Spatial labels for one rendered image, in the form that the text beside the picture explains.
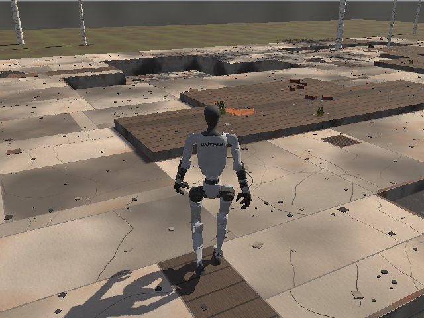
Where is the robot right upper arm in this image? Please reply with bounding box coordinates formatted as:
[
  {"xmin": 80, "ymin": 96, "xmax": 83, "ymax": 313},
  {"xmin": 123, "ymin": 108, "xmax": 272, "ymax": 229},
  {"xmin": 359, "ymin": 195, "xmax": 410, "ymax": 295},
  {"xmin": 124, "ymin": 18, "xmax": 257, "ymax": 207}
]
[{"xmin": 226, "ymin": 133, "xmax": 243, "ymax": 171}]

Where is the robot left hand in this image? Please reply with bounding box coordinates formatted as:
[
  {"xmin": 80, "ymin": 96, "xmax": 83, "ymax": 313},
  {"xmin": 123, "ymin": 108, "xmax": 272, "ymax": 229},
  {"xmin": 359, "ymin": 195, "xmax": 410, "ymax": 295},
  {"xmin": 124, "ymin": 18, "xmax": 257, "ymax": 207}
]
[{"xmin": 174, "ymin": 181, "xmax": 189, "ymax": 195}]

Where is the robot left shin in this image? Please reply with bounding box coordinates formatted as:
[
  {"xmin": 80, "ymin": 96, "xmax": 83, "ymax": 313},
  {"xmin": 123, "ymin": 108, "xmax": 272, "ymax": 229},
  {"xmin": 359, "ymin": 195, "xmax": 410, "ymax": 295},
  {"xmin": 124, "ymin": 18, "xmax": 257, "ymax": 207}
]
[{"xmin": 191, "ymin": 223, "xmax": 203, "ymax": 267}]

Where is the robot left upper arm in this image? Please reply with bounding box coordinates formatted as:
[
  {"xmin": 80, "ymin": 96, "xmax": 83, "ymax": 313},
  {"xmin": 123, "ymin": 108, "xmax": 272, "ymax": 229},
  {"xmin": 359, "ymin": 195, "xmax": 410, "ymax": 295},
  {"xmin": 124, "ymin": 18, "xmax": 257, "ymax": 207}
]
[{"xmin": 181, "ymin": 133, "xmax": 199, "ymax": 169}]

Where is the right robot thigh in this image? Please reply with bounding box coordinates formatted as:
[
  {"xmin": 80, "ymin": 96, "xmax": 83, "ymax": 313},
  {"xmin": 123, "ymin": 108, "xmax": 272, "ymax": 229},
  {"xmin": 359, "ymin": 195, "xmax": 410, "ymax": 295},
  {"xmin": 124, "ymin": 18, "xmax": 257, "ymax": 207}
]
[{"xmin": 217, "ymin": 184, "xmax": 235, "ymax": 225}]

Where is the robot right forearm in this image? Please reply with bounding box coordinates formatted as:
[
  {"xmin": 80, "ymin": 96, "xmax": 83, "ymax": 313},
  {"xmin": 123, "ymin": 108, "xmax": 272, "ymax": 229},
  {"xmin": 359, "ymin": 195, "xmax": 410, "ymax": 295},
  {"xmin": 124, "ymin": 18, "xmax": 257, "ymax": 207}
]
[{"xmin": 236, "ymin": 161, "xmax": 250, "ymax": 193}]

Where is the robot left forearm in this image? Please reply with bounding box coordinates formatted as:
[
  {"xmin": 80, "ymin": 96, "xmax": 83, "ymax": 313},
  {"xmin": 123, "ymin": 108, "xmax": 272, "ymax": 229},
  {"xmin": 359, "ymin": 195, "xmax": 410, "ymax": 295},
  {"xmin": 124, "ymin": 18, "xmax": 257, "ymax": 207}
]
[{"xmin": 175, "ymin": 159, "xmax": 187, "ymax": 184}]

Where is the robot right hand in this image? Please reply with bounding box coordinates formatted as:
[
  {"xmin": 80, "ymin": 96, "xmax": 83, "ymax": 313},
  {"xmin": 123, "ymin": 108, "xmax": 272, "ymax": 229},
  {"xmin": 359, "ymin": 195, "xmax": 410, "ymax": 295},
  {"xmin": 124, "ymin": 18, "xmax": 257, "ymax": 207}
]
[{"xmin": 236, "ymin": 191, "xmax": 252, "ymax": 209}]

